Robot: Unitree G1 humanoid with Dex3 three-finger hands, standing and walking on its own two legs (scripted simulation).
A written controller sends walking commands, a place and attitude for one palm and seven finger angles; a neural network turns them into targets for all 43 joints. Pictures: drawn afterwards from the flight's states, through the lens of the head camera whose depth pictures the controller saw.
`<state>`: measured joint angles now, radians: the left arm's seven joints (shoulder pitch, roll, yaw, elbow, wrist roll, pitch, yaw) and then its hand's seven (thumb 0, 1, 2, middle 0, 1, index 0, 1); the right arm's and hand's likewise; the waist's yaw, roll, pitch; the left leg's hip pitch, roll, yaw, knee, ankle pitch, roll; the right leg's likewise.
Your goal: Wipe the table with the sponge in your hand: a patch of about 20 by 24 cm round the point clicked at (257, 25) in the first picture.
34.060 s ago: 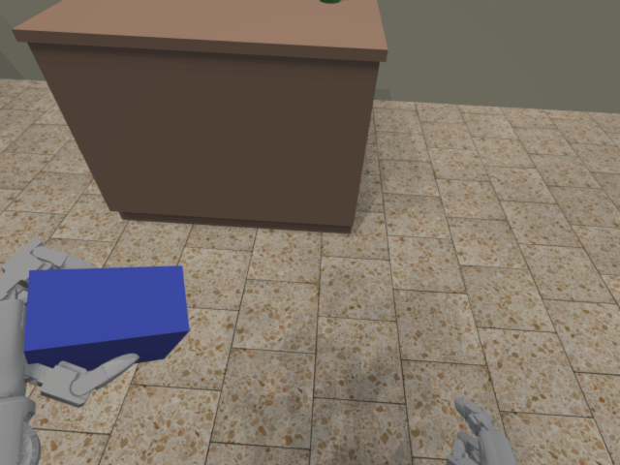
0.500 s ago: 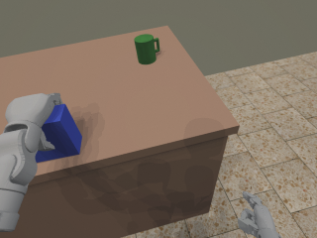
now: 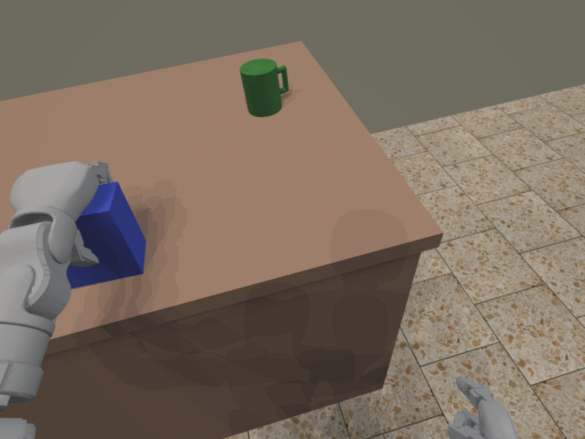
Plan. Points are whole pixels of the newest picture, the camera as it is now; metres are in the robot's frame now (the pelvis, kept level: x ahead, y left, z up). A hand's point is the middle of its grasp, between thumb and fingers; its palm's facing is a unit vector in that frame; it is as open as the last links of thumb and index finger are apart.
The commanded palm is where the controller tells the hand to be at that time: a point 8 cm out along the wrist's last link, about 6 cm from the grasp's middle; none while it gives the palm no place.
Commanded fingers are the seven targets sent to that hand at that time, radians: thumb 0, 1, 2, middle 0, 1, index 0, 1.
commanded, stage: wipe forward along the first lane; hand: left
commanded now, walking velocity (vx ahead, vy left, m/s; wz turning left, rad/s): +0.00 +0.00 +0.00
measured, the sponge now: (93, 247) +0.32 +0.33 +0.10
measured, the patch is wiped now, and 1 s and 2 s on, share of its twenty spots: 0.20 0.30 0.45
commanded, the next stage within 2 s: slide across to the middle lane in 0.88 s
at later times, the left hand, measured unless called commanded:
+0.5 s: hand (84, 197) +0.37 +0.35 +0.15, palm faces -0.11 +0.04 -0.99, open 10.7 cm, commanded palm +0.36 +0.35 +0.18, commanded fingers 0.00 0.10 1.30 -1.20 -1.60 -1.20 -1.60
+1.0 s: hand (90, 177) +0.41 +0.36 +0.15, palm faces -0.15 +0.05 -0.99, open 10.7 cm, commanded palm +0.40 +0.36 +0.19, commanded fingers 0.00 0.10 1.30 -1.20 -1.60 -1.20 -1.60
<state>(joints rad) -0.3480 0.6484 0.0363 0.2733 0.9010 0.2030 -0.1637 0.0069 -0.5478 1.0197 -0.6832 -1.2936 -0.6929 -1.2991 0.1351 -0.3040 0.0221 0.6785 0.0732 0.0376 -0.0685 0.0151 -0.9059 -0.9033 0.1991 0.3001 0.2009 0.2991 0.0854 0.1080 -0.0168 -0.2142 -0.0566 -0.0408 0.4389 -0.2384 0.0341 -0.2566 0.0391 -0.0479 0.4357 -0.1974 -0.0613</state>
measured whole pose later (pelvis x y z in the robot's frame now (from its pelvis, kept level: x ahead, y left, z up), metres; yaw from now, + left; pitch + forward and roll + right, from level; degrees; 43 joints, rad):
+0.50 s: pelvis +0.00 +0.00 +0.00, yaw +0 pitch +4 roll +0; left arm -0.58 0.72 0.06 0.65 0.95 0.06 -0.17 0.01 -0.55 1.02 -0.69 -1.29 -0.70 -1.30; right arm 0.23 -0.33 0.00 0.69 0.08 0.09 -0.08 0.01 -0.91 -0.90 0.20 0.30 0.20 0.30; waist 0.04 0.09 -0.04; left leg -0.31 -0.05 -0.04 0.48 -0.25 0.03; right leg -0.34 0.05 -0.05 0.45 -0.19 -0.06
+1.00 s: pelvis +0.00 +0.00 +0.00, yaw -1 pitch +8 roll +0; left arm -0.77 0.79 0.07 0.93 1.01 -0.03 -0.13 0.02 -0.56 1.02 -0.70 -1.28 -0.70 -1.29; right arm 0.28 -0.32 0.00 0.71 0.09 0.10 -0.07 0.01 -0.91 -0.90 0.20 0.30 0.20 0.30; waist 0.00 0.08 -0.06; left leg -0.38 -0.04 -0.02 0.49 -0.25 0.04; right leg -0.41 0.06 -0.03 0.44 -0.18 -0.06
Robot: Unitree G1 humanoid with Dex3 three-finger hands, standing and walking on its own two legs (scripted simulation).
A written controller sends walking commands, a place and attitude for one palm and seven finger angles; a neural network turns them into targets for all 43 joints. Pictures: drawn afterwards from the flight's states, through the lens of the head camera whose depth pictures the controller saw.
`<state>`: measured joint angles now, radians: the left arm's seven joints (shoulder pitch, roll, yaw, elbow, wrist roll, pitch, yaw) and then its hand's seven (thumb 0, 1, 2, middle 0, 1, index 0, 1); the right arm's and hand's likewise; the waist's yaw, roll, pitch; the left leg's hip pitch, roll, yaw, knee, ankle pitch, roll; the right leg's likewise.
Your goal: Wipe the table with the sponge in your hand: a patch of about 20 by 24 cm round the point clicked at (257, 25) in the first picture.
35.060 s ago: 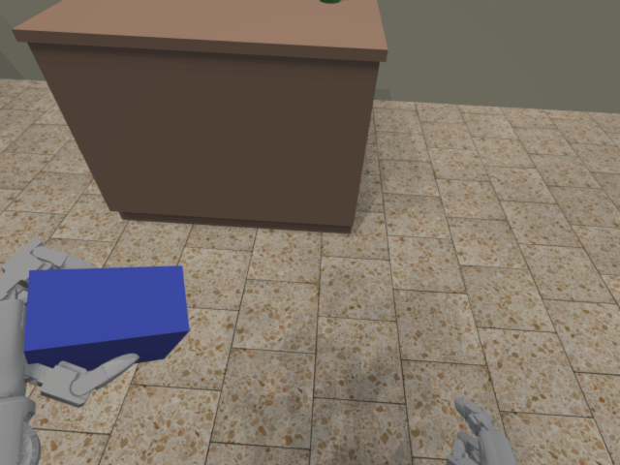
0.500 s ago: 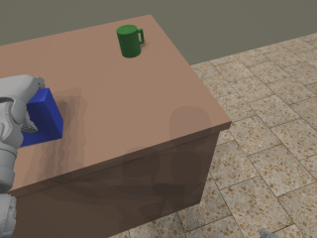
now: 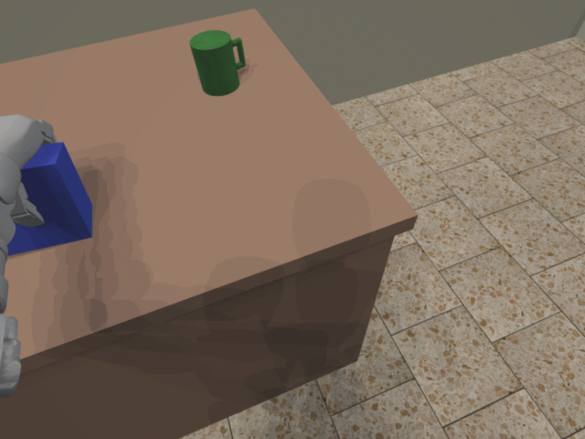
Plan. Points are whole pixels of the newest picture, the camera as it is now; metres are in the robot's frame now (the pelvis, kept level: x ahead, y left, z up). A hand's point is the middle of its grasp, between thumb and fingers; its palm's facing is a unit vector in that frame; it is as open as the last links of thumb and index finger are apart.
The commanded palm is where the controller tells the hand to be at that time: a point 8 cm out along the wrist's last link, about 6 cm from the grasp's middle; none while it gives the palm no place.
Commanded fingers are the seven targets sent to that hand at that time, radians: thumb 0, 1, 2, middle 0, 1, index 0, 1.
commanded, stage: slide across to the middle lane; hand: left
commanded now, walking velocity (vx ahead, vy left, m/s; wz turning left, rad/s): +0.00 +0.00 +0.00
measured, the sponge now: (37, 211) +0.39 +0.38 +0.11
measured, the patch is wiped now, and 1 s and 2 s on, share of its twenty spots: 0.30 0.45 0.55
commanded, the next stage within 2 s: wipe back along the middle lane in 0.64 s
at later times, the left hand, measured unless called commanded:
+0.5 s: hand (50, 160) +0.42 +0.34 +0.17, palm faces -0.03 +0.02 -1.00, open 10.7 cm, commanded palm +0.40 +0.32 +0.23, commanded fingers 0.00 0.10 1.30 -1.20 -1.60 -1.20 -1.60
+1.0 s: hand (87, 160) +0.43 +0.29 +0.16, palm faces +0.02 -0.01 -1.00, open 10.7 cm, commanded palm +0.39 +0.29 +0.21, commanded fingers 0.00 0.10 1.30 -1.20 -1.60 -1.20 -1.60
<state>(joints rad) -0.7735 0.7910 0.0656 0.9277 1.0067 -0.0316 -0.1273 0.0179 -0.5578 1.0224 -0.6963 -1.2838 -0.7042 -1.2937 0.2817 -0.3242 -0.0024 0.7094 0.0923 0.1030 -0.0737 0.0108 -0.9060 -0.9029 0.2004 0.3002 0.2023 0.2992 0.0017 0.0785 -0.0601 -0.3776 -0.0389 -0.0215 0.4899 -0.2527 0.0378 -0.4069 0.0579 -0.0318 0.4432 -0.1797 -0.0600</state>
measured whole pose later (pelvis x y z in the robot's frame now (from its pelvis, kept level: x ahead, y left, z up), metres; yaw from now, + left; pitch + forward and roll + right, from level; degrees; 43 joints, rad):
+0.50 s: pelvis +0.02 +0.03 +0.01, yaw +2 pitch +5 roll -1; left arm -0.73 0.62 -0.09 0.63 0.95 0.16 -0.12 0.00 -0.55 1.02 -0.68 -1.30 -0.69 -1.31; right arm 0.16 -0.28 0.02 0.69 0.09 0.06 -0.05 0.01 -0.91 -0.90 0.20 0.30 0.20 0.30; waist 0.05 0.08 -0.04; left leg -0.26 -0.08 -0.04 0.41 -0.25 0.07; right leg -0.29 0.02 -0.04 0.39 -0.20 -0.02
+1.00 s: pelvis +0.04 +0.02 +0.01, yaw +1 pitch +5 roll -1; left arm -0.60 0.52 -0.12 0.39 0.96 0.36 -0.13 0.00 -0.54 1.02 -0.66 -1.32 -0.67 -1.33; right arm 0.14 -0.29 0.03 0.68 0.07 0.09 -0.02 0.01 -0.91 -0.90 0.20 0.30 0.20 0.30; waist 0.06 0.10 -0.05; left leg -0.21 -0.07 -0.03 0.39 -0.26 0.06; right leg -0.26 0.03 -0.03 0.38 -0.21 -0.03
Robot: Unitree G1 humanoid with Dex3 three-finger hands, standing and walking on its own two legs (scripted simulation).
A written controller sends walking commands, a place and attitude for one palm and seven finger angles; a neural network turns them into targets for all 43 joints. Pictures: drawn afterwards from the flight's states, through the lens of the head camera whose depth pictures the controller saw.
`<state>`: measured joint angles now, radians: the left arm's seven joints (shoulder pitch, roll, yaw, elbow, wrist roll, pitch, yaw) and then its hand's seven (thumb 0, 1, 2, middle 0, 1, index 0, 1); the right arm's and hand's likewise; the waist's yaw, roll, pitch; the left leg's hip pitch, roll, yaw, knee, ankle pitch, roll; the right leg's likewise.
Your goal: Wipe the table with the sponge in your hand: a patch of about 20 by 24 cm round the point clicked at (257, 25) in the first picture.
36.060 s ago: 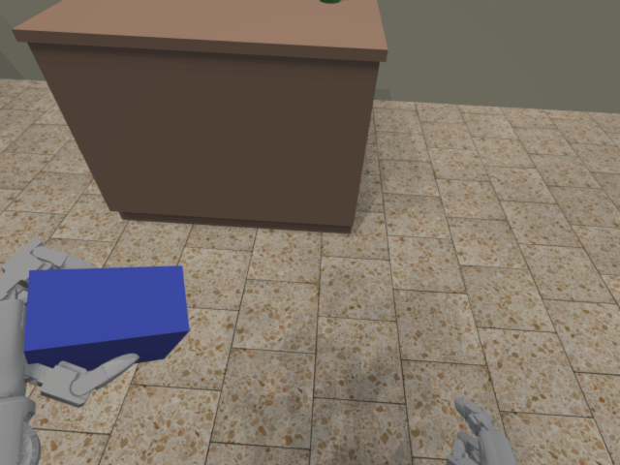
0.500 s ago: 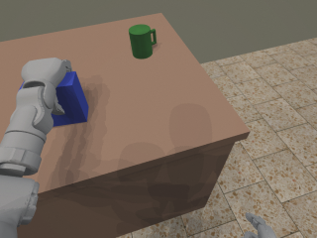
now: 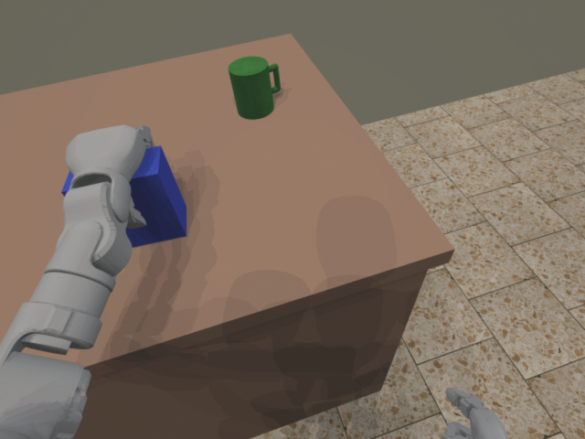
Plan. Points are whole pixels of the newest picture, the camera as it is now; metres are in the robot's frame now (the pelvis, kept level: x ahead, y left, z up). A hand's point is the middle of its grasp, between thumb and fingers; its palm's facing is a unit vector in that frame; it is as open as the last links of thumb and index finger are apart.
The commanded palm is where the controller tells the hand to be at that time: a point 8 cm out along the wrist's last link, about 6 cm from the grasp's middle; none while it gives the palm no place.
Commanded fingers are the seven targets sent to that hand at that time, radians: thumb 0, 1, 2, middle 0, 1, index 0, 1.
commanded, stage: wipe back along the middle lane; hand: left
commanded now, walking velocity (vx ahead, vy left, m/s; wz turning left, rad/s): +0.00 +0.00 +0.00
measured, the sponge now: (138, 210) +0.39 +0.27 +0.10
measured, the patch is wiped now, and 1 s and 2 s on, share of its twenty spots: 0.45 0.55 0.60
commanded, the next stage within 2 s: slide across to the third lane in 1.36 s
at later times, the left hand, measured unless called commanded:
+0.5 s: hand (121, 216) +0.34 +0.25 +0.15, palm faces +0.05 -0.02 -1.00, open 10.7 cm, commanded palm +0.30 +0.25 +0.19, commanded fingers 0.00 0.10 1.30 -1.20 -1.60 -1.20 -1.60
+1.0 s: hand (118, 245) +0.30 +0.24 +0.15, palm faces +0.11 -0.04 -0.99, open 10.7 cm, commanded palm +0.25 +0.23 +0.18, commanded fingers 0.00 0.10 1.30 -1.20 -1.60 -1.20 -1.60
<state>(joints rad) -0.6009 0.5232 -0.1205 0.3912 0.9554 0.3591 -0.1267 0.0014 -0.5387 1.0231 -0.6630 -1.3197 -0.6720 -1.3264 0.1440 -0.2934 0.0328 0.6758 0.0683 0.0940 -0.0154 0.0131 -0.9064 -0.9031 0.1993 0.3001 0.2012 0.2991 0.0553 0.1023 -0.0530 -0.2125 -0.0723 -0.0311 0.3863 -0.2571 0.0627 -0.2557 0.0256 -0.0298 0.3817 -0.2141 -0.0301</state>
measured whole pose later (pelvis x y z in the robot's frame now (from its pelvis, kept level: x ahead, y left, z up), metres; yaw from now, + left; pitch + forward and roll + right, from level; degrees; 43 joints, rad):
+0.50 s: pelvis -0.02 -0.02 +0.00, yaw -1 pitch +2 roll +0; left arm -0.41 0.54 -0.10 0.22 0.93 0.40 -0.13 0.00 -0.52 1.02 -0.64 -1.34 -0.65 -1.35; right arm 0.08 -0.29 0.05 0.64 0.08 0.10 -0.03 0.01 -0.91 -0.90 0.20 0.30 0.20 0.30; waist 0.07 0.10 -0.06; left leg -0.18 -0.05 -0.02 0.42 -0.27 0.04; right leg -0.24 0.05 -0.02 0.43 -0.22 -0.06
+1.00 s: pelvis -0.02 -0.02 -0.01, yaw -1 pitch +1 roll +0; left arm -0.22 0.51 -0.10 -0.01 0.92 0.49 -0.10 -0.01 -0.52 1.02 -0.63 -1.35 -0.64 -1.36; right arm 0.07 -0.30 0.05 0.63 0.09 0.10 -0.03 0.02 -0.91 -0.90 0.20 0.30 0.20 0.30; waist 0.08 0.12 -0.06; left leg -0.19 -0.05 -0.01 0.46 -0.28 0.04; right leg -0.25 0.05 -0.02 0.48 -0.24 -0.06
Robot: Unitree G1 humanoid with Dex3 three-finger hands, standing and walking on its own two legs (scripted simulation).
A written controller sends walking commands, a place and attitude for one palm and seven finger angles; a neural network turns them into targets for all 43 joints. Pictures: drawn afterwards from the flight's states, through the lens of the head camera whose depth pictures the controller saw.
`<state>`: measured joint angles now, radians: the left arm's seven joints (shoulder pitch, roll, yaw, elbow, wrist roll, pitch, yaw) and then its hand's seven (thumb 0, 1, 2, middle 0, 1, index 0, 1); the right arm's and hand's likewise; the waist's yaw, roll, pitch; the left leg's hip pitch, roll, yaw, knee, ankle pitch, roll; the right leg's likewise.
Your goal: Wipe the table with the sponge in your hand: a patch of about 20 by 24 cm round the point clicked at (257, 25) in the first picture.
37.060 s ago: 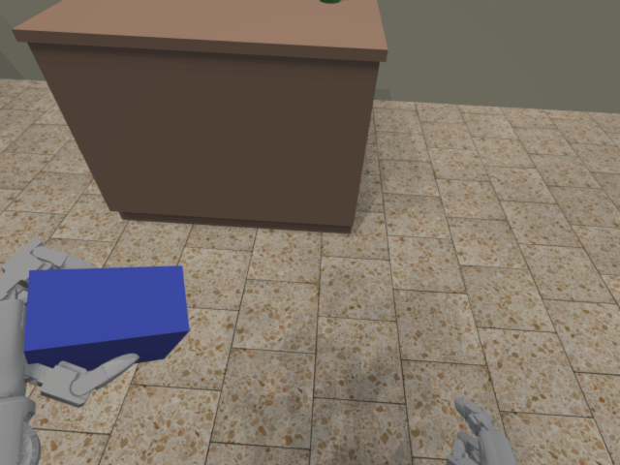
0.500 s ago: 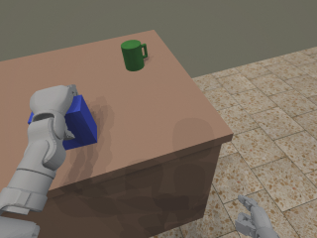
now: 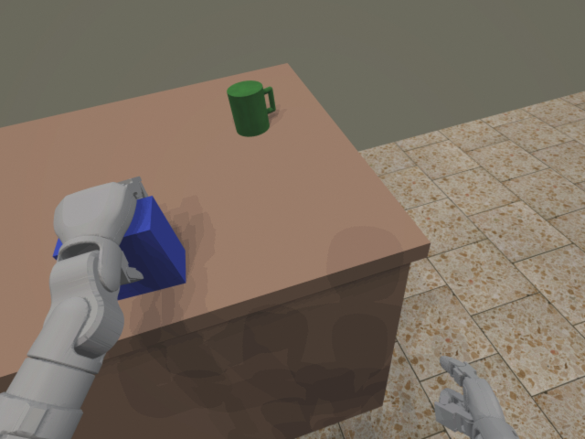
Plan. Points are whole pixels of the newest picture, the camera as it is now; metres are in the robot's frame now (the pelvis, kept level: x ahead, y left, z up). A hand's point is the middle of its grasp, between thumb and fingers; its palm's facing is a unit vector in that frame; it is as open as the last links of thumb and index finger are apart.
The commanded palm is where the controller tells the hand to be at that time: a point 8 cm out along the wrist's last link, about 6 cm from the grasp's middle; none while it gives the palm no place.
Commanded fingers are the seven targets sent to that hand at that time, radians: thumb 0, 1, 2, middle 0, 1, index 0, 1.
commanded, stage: wipe back along the middle lane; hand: left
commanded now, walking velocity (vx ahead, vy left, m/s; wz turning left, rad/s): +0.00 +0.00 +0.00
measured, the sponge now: (135, 261) +0.31 +0.27 +0.11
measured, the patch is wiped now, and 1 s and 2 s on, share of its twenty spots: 0.55 0.60 0.75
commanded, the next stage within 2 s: slide across to the third lane in 0.36 s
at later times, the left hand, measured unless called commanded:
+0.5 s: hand (120, 265) +0.27 +0.25 +0.16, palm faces +0.19 -0.09 -0.98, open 10.7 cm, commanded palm +0.23 +0.23 +0.19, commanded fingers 0.00 0.10 1.30 -1.20 -1.60 -1.20 -1.60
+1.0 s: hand (166, 249) +0.29 +0.19 +0.17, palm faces +0.17 -0.14 -0.98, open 10.7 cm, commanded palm +0.26 +0.18 +0.22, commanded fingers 0.00 0.10 1.30 -1.20 -1.60 -1.20 -1.60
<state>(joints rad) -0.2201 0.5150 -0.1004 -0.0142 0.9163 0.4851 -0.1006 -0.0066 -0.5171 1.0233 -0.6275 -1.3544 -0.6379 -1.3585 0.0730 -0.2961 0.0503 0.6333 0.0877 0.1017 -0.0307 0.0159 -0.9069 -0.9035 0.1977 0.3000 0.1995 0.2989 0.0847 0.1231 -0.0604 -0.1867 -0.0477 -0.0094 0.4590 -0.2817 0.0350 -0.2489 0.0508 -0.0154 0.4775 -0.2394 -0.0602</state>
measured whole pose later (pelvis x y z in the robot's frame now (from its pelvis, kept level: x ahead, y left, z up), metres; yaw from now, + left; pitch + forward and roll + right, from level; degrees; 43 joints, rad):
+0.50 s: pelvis +0.00 +0.00 +0.00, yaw +0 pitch -1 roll +1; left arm -0.02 0.46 -0.12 -0.29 0.93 0.55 -0.06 -0.01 -0.52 1.03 -0.61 -1.37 -0.64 -1.35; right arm 0.02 -0.27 0.07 0.61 0.08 0.11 -0.01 0.02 -0.91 -0.90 0.20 0.30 0.20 0.30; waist 0.12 0.13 -0.06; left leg -0.17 -0.05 0.00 0.47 -0.29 0.04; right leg -0.24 0.05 -0.01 0.50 -0.25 -0.06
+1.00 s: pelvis -0.01 -0.01 +0.00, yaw +0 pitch -2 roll +1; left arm -0.22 0.41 -0.28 -0.20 0.90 0.58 -0.09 -0.02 -0.55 1.03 -0.66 -1.32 -0.69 -1.29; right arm 0.00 -0.25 0.08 0.64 0.08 0.08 0.00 0.02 -0.91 -0.90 0.20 0.30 0.20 0.30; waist 0.13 0.13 -0.04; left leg -0.14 -0.05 -0.02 0.44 -0.26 0.02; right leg -0.21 0.05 -0.02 0.48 -0.23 -0.07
